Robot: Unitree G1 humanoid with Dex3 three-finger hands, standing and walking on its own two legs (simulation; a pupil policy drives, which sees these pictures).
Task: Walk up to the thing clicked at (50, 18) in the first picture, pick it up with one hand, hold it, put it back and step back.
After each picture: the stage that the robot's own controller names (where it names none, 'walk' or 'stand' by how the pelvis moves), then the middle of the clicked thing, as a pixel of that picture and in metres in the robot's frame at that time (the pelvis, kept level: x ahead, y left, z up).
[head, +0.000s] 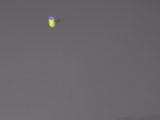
stand; (51, 21) +1.84 +0.38 -0.72
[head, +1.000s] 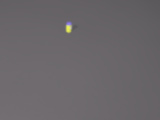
walk; (68, 27) +1.73 +0.13 -0.69
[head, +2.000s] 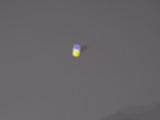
walk; (76, 50) +1.15 +0.04 -0.70
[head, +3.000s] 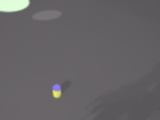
walk; (56, 90) +0.72 +0.16 -0.71
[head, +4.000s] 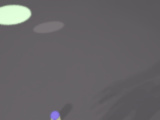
walk; (55, 118) +0.51 +0.18 -0.71
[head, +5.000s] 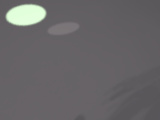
stand; out of the picture +0.38 +0.15 -0.70
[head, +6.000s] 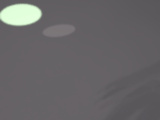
stand; out of the picture +0.33 +0.15 -0.70
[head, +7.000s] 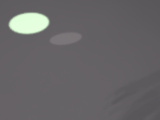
stand; out of the picture +0.31 +0.14 -0.72
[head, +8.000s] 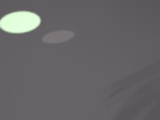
stand; out of the picture +0.31 +0.16 -0.73
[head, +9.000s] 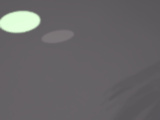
stand; out of the picture +0.31 +0.17 -0.73
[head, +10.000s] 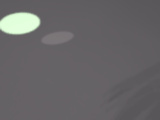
stand; out of the picture +0.30 +0.17 -0.73
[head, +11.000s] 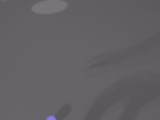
go down; out of the picture +0.33 +0.16 -0.66
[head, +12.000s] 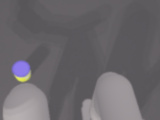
go down; (22, 71) +0.40 +0.17 -0.30
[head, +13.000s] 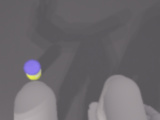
close in; (33, 70) +0.41 +0.16 -0.30
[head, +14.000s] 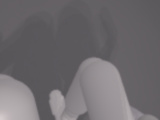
close in; out of the picture +0.41 +0.20 -0.23
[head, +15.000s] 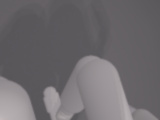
close; out of the picture +0.40 +0.21 -0.23
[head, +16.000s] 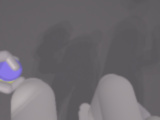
lift; (7, 73) +0.34 +0.23 -0.12
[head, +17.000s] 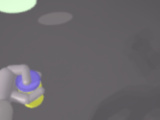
hold; (30, 89) +0.32 +0.17 +0.04
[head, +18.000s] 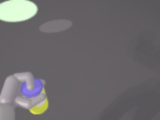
hold; (35, 96) +0.31 +0.16 +0.00
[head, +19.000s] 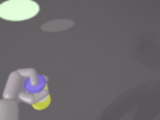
hold; (38, 92) +0.32 +0.16 +0.00
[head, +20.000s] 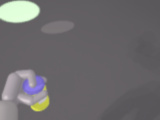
crouch; (37, 93) +0.32 +0.16 +0.00
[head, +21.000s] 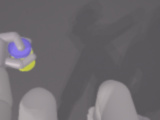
crouch; (22, 55) +0.43 +0.17 -0.10
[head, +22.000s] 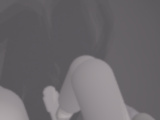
lower; out of the picture +0.45 +0.26 -0.23
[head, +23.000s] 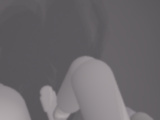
lower; out of the picture +0.44 +0.24 -0.24
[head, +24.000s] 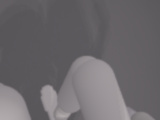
lower; out of the picture +0.43 +0.23 -0.24
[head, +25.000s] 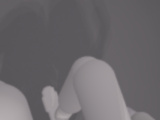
lower; out of the picture +0.43 +0.23 -0.24
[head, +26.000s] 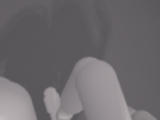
loosen; out of the picture +0.41 +0.22 -0.24
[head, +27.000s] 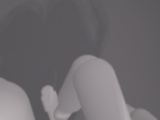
withdraw; out of the picture +0.41 +0.22 -0.23
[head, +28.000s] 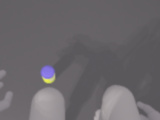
walk; (48, 74) +0.43 +0.15 -0.38
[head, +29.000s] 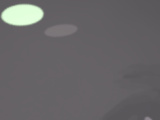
stand; out of the picture +0.34 +0.13 -0.66
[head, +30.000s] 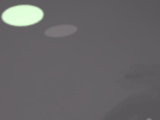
stand; out of the picture +0.35 +0.14 -0.67
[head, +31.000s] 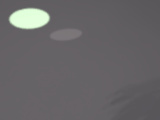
stand; out of the picture +0.36 +0.13 -0.70
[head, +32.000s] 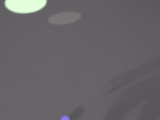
walk; out of the picture +0.38 +0.13 -0.71
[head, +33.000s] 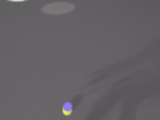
walk; (67, 108) +0.45 +0.05 -0.71
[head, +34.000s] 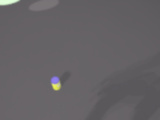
walk; (56, 83) +0.70 +0.24 -0.68
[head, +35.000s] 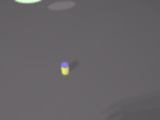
stand; (65, 68) +0.95 +0.19 -0.70
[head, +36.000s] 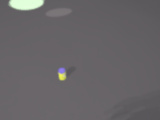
stand; (62, 74) +0.96 +0.18 -0.72
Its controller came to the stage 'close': yes
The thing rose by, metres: 0.72
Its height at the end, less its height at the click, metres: +0.00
